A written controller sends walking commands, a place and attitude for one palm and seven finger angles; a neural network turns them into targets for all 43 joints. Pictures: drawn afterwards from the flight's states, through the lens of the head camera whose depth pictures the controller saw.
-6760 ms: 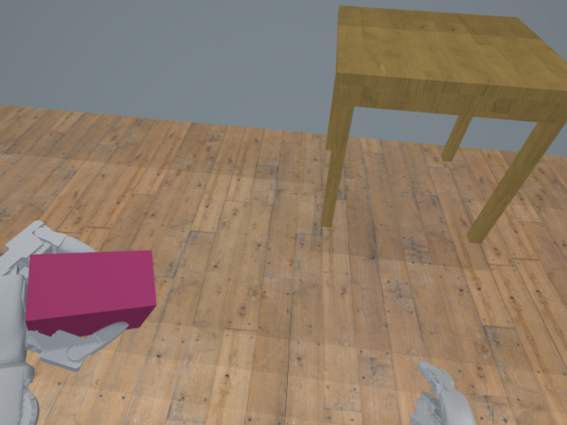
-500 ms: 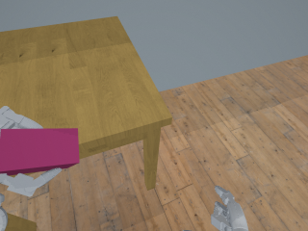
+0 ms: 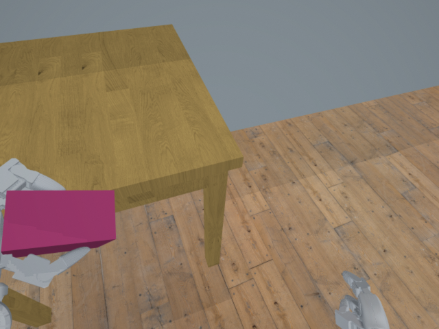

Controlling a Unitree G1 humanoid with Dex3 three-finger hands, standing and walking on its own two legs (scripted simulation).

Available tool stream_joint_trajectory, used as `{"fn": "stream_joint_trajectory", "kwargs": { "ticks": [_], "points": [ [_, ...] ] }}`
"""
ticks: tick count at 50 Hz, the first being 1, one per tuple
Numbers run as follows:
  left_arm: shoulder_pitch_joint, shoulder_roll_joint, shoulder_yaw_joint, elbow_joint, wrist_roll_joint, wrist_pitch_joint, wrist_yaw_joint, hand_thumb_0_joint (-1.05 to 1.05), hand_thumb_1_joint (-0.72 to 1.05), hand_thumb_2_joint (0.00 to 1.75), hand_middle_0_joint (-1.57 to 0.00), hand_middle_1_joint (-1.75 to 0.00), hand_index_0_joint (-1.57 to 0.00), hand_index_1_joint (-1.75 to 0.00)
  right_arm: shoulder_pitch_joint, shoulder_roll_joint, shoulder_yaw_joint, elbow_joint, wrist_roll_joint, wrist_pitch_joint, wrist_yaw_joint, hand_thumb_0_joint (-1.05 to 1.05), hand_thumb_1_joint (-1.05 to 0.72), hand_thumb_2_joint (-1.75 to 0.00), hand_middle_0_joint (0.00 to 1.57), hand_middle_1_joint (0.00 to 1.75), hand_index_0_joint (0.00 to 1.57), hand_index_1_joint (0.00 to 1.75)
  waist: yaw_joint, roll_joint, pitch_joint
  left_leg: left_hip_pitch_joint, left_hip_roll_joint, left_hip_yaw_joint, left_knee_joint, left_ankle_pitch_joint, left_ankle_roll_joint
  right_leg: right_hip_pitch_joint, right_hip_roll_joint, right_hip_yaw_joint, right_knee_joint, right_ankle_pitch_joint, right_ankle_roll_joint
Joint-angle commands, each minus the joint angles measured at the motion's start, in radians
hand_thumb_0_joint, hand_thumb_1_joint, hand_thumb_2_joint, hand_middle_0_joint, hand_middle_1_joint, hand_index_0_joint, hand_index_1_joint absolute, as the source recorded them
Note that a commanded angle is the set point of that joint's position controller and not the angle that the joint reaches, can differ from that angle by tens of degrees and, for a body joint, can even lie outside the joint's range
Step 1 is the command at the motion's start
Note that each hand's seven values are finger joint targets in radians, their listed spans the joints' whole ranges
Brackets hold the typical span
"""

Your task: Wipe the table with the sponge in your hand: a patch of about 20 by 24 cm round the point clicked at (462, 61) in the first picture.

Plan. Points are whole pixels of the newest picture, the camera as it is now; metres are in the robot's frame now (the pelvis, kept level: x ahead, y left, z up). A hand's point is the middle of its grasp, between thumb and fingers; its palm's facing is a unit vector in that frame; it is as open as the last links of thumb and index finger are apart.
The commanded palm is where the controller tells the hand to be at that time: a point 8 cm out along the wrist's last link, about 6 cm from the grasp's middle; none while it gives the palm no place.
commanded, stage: come to a stop and stand still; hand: left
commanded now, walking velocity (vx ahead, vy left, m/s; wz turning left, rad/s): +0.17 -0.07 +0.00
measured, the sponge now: (74, 223) +0.22 +0.21 +0.16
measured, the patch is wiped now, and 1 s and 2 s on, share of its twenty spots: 0.00 0.00 0.00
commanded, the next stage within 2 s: look again from close up in 1.00 s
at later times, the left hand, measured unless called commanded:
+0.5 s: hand (44, 257) +0.17 +0.22 +0.17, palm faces +0.35 -0.83 -0.44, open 10.4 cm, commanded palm +0.12 +0.27 +0.18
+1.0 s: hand (41, 277) +0.15 +0.22 +0.16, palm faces +0.35 -0.84 -0.41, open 10.4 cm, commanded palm +0.10 +0.26 +0.18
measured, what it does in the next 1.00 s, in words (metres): steps on the spot: right foot, then left foot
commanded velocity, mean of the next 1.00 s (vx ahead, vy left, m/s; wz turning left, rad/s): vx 0.05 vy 0.01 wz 0.00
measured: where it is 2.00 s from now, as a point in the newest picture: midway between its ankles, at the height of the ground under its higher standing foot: outside the picture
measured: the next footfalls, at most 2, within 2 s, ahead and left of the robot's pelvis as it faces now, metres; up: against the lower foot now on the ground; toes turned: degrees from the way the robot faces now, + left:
right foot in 0.24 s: -0.02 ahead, -0.12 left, +0.00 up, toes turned -4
left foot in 0.54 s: +0.02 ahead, +0.10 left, +0.00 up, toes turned +2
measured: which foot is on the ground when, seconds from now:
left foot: down 0.00-0.28, up 0.30-0.52, down 0.54-1.00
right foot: down 0.00-0.00, up 0.02-0.22, down 0.24-1.00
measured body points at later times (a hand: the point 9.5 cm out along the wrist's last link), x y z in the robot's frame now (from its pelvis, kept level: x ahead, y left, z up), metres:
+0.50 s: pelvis -0.04 -0.01 +0.01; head -0.02 -0.02 +0.46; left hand +0.15 +0.26 +0.19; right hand +0.11 -0.25 -0.09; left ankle -0.03 +0.10 -0.72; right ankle -0.04 -0.10 -0.73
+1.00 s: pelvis -0.06 -0.02 +0.01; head -0.05 -0.02 +0.46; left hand +0.13 +0.26 +0.18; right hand +0.10 -0.23 -0.09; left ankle -0.02 +0.10 -0.73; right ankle -0.06 -0.12 -0.73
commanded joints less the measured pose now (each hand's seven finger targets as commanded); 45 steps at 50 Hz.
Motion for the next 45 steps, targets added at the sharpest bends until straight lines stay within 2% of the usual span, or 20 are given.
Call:
{"fn": "stream_joint_trajectory", "kwargs": {
  "ticks": [1, 5, 8, 11, 13, 14, 15, 17, 20, 25, 26, 28, 29, 30, 32, 36, 39, 41, 43, 45],
  "points": [
    [-0.116, 0.150, 0.108, -0.161, -0.004, -0.082, 0.020, 0.00, 0.10, 1.30, -1.20, -1.60, -1.20, -1.60, -0.071, -0.062, -0.003, -0.130, 0.004, -0.079, -0.002, 0.00, -0.90, -0.90, 0.20, 0.30, 0.20, 0.30, 0.015, 0.324, -0.081, -0.105, 0.308, -0.293, -0.297, 0.062, 0.138, 0.023, 0.013, 0.083, 0.243, -0.254, 0.057],
    [-0.178, 0.080, 0.022, -0.122, -0.002, -0.067, 0.004, 0.00, 0.10, 1.30, -1.20, -1.60, -1.20, -1.60, -0.049, -0.079, -0.012, -0.104, 0.015, -0.111, 0.016, 0.00, -0.90, -0.90, 0.20, 0.30, 0.20, 0.30, 0.011, 0.269, -0.056, -0.033, 0.256, -0.182, -0.224, 0.091, 0.130, -0.017, 0.031, 0.053, 0.214, -0.247, 0.063],
    [-0.228, 0.092, 0.018, -0.135, -0.007, -0.057, 0.007, 0.00, 0.10, 1.30, -1.20, -1.60, -1.20, -1.60, -0.052, -0.081, -0.004, -0.094, 0.007, -0.124, 0.019, 0.00, -0.90, -0.90, 0.20, 0.30, 0.20, 0.30, 0.001, 0.263, -0.063, -0.031, 0.245, -0.198, -0.205, 0.111, 0.118, 0.061, 0.046, 0.032, 0.064, -0.225, 0.065],
    [-0.221, 0.126, 0.055, -0.110, -0.004, -0.052, 0.011, 0.00, 0.10, 1.30, -1.20, -1.60, -1.20, -1.60, -0.059, -0.069, 0.004, -0.088, 0.007, -0.119, 0.022, 0.00, -0.90, -0.90, 0.20, 0.30, 0.20, 0.30, 0.009, 0.198, -0.108, -0.074, 0.197, -0.131, -0.104, 0.100, 0.072, 0.227, 0.030, 0.041, -0.166, -0.089, 0.052],
    [-0.220, 0.171, 0.099, -0.109, -0.011, -0.055, 0.017, 0.00, 0.10, 1.30, -1.20, -1.60, -1.20, -1.60, -0.056, -0.041, 0.011, -0.096, 0.004, -0.106, 0.023, 0.00, -0.90, -0.90, 0.20, 0.30, 0.20, 0.30, -0.007, 0.050, -0.150, -0.145, 0.107, -0.041, 0.039, 0.000, 0.020, 0.268, -0.114, 0.221, -0.186, 0.048, -0.019],
    [-0.170, 0.156, 0.099, -0.060, -0.024, -0.038, 0.011, 0.00, 0.10, 1.30, -1.20, -1.60, -1.20, -1.60, -0.039, -0.032, 0.006, -0.094, 0.011, -0.102, 0.027, 0.00, -0.90, -0.90, 0.20, 0.30, 0.20, 0.30, 0.001, -0.123, -0.153, -0.163, 0.021, 0.024, 0.138, -0.111, -0.011, 0.228, -0.192, 0.356, -0.241, -0.046, -0.060],
    [-0.145, 0.166, 0.109, -0.078, -0.036, -0.031, 0.009, 0.00, 0.10, 1.30, -1.20, -1.60, -1.20, -1.60, -0.066, -0.039, -0.003, -0.105, 0.012, -0.093, 0.028, 0.00, -0.90, -0.90, 0.20, 0.30, 0.20, 0.30, 0.022, -0.180, -0.123, -0.216, 0.004, 0.001, 0.273, -0.144, -0.015, 0.218, -0.262, 0.460, -0.289, -0.051, -0.114],
    [-0.128, 0.168, 0.128, -0.104, -0.039, -0.043, 0.011, 0.00, 0.10, 1.30, -1.20, -1.60, -1.20, -1.60, -0.094, -0.024, 0.015, -0.106, 0.010, -0.082, 0.032, 0.00, -0.90, -0.90, 0.20, 0.30, 0.20, 0.30, 0.019, -0.076, -0.121, -0.294, 0.019, -0.053, 0.411, -0.174, -0.017, 0.258, -0.306, 0.444, -0.280, 0.092, -0.161],
    [-0.062, 0.174, 0.154, -0.115, -0.031, -0.069, 0.017, 0.00, 0.10, 1.30, -1.20, -1.60, -1.20, -1.60, -0.099, -0.008, 0.031, -0.110, 0.005, -0.076, 0.021, 0.00, -0.90, -0.90, 0.20, 0.30, 0.20, 0.30, 0.026, -0.081, -0.140, -0.230, 0.031, -0.014, 0.260, -0.106, -0.017, 0.295, -0.245, 0.275, -0.223, 0.334, -0.127],
    [-0.071, 0.144, 0.121, -0.120, -0.031, -0.066, 0.020, 0.00, 0.10, 1.30, -1.20, -1.60, -1.20, -1.60, -0.057, -0.034, 0.005, -0.122, 0.003, -0.072, 0.008, 0.00, -0.90, -0.90, 0.20, 0.30, 0.20, 0.30, 0.012, -0.024, -0.153, 0.021, 0.002, 0.030, -0.065, 0.080, -0.003, 0.193, -0.168, 0.228, -0.180, 0.109, -0.049],
    [-0.095, 0.138, 0.105, -0.131, -0.032, -0.067, 0.017, 0.00, 0.10, 1.30, -1.20, -1.60, -1.20, -1.60, -0.054, -0.048, -0.005, -0.124, 0.005, -0.072, 0.005, 0.00, -0.90, -0.90, 0.20, 0.30, 0.20, 0.30, 0.013, 0.005, -0.143, 0.066, 0.040, 0.005, -0.108, 0.111, 0.008, 0.162, -0.139, 0.223, -0.152, 0.045, -0.026],
    [-0.124, 0.130, 0.082, -0.139, -0.027, -0.073, 0.009, 0.00, 0.10, 1.30, -1.20, -1.60, -1.20, -1.60, -0.060, -0.079, -0.016, -0.134, 0.016, -0.076, 0.003, 0.00, -0.90, -0.90, 0.20, 0.30, 0.20, 0.30, 0.023, 0.153, -0.115, 0.086, 0.187, -0.151, -0.151, 0.174, 0.062, 0.059, -0.036, 0.171, -0.075, -0.116, 0.025],
    [-0.137, 0.138, 0.093, -0.139, -0.020, -0.078, 0.011, 0.00, 0.10, 1.30, -1.20, -1.60, -1.20, -1.60, -0.063, -0.071, 0.001, -0.126, 0.007, -0.079, 0.001, 0.00, -0.90, -0.90, 0.20, 0.30, 0.20, 0.30, 0.017, 0.276, -0.094, 0.027, 0.249, -0.249, -0.226, 0.135, 0.099, 0.055, 0.005, 0.108, 0.025, -0.160, 0.044],
    [-0.162, 0.129, 0.073, -0.142, -0.013, -0.083, 0.010, 0.00, 0.10, 1.30, -1.20, -1.60, -1.20, -1.60, -0.067, -0.063, 0.003, -0.123, 0.003, -0.088, 0.002, 0.00, -0.90, -0.90, 0.20, 0.30, 0.20, 0.30, 0.015, 0.286, -0.075, -0.047, 0.287, -0.301, -0.279, 0.103, 0.122, 0.077, 0.012, 0.101, 0.128, -0.224, 0.047],
    [-0.210, 0.145, 0.076, -0.179, -0.009, -0.096, 0.011, 0.00, 0.10, 1.30, -1.20, -1.60, -1.20, -1.60, -0.065, -0.059, -0.003, -0.119, 0.001, -0.109, 0.002, 0.00, -0.90, -0.90, 0.20, 0.30, 0.20, 0.30, 0.024, 0.249, -0.085, -0.031, 0.284, -0.271, -0.252, 0.183, 0.131, 0.073, 0.003, 0.119, 0.144, -0.223, 0.048],
    [-0.115, 0.126, 0.076, -0.156, -0.008, -0.086, 0.011, 0.00, 0.10, 1.30, -1.20, -1.60, -1.20, -1.60, -0.034, -0.071, -0.007, -0.111, 0.009, -0.134, 0.018, 0.00, -0.90, -0.90, 0.20, 0.30, 0.20, 0.30, 0.017, 0.234, -0.161, 0.042, 0.217, -0.144, -0.124, 0.401, 0.079, 0.163, 0.017, 0.080, -0.077, -0.102, 0.056],
    [-0.097, 0.125, 0.095, -0.106, -0.017, -0.077, 0.011, 0.00, 0.10, 1.30, -1.20, -1.60, -1.20, -1.60, -0.049, -0.055, 0.006, -0.113, 0.010, -0.127, 0.020, 0.00, -0.90, -0.90, 0.20, 0.30, 0.20, 0.30, 0.009, 0.116, -0.186, -0.051, 0.136, -0.073, -0.066, 0.252, 0.014, 0.265, -0.031, 0.149, -0.132, 0.193, 0.037],
    [-0.086, 0.118, 0.088, -0.082, -0.035, -0.060, 0.004, 0.00, 0.10, 1.30, -1.20, -1.60, -1.20, -1.60, -0.047, -0.049, -0.001, -0.117, 0.014, -0.114, 0.022, 0.00, -0.90, -0.90, 0.20, 0.30, 0.20, 0.30, 0.007, -0.014, -0.178, -0.028, 0.073, -0.021, 0.003, 0.114, -0.009, 0.185, -0.093, 0.258, -0.180, 0.192, 0.000],
    [-0.121, 0.133, 0.090, -0.106, -0.042, -0.056, 0.007, 0.00, 0.10, 1.30, -1.20, -1.60, -1.20, -1.60, -0.052, -0.037, 0.009, -0.115, 0.010, -0.105, 0.019, 0.00, -0.90, -0.90, 0.20, 0.30, 0.20, 0.30, -0.001, -0.028, -0.168, -0.007, 0.047, -0.023, 0.032, 0.090, -0.014, 0.140, -0.132, 0.286, -0.210, 0.169, -0.024],
    [-0.107, 0.141, 0.101, -0.089, -0.042, -0.050, 0.008, 0.00, 0.10, 1.30, -1.20, -1.60, -1.20, -1.60, -0.067, -0.031, 0.017, -0.114, 0.006, -0.099, 0.012, 0.00, -0.90, -0.90, 0.20, 0.30, 0.20, 0.30, 0.006, -0.008, -0.153, 0.013, 0.055, -0.034, -0.003, 0.099, -0.003, 0.114, -0.110, 0.266, -0.219, 0.097, -0.009]
  ]
}}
